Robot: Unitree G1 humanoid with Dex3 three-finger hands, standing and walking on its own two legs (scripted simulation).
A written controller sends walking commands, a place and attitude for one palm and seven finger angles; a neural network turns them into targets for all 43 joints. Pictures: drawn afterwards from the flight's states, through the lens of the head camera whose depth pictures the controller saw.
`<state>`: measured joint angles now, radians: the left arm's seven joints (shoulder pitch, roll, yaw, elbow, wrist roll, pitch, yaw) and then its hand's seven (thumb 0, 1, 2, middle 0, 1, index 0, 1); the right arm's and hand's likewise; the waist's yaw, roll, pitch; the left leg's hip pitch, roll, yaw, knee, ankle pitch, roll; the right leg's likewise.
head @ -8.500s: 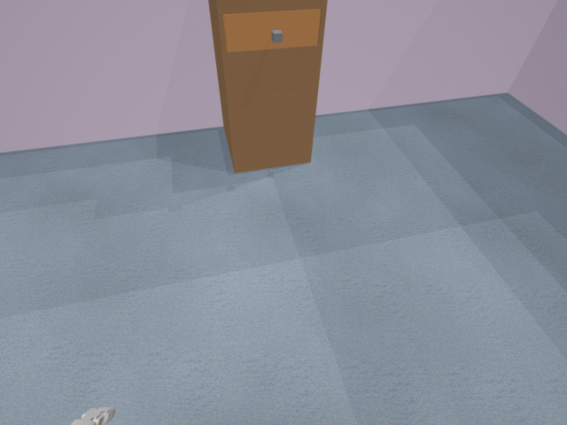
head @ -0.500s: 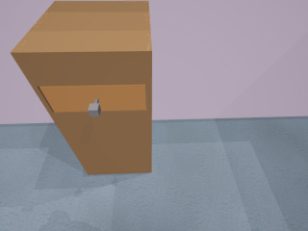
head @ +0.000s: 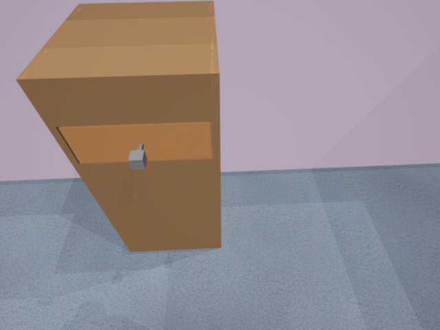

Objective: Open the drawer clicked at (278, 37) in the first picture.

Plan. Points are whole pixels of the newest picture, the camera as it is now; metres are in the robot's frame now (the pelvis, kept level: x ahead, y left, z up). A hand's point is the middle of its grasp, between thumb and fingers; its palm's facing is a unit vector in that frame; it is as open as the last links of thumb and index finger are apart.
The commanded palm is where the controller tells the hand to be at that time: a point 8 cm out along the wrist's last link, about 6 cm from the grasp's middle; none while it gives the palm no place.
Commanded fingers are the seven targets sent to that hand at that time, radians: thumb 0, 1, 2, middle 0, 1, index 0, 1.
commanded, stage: raise the hand with hooked fingers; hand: left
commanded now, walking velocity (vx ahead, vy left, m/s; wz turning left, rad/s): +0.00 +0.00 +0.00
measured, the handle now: (139, 154) +0.53 +0.26 -0.05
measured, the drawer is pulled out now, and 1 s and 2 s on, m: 0.00 0.00 0.00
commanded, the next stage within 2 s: move the hooked fingers above the handle in 1.94 s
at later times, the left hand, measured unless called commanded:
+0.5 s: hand out of the picture +0.12 +0.17 -0.08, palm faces -0.15 -0.16 -0.97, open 8.8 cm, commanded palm +0.14 +0.21 -0.01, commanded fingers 0.00 0.34 0.66 -0.24 -0.66 -0.24 -0.66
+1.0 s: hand (117, 272) +0.21 +0.20 -0.01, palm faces -0.03 -0.10 -0.99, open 11.8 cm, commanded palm +0.20 +0.21 +0.06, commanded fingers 0.00 -0.24 0.41 -0.28 -1.03 -0.28 -1.03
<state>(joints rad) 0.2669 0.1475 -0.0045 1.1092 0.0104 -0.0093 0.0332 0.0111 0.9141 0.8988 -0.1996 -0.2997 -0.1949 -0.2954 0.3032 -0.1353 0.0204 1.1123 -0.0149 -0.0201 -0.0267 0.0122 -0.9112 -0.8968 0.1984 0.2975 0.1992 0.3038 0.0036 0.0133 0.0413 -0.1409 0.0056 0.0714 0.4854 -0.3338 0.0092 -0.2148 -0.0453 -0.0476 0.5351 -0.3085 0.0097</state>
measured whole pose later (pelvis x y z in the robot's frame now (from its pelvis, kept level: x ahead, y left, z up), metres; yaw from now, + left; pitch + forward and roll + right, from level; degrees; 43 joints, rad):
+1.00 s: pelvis -0.03 -0.03 -0.02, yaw -2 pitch +7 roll +2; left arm 0.25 0.36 -0.05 0.02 1.02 0.02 0.32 0.01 -0.03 0.50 -0.29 -0.89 -0.28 -0.89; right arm 0.19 -0.26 -0.04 0.63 -0.04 0.04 -0.04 0.02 -0.90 -0.90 0.20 0.30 0.20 0.30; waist 0.05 0.04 -0.04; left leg -0.42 0.02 0.03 0.67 -0.37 -0.03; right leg -0.51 -0.01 -0.02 0.73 -0.34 -0.03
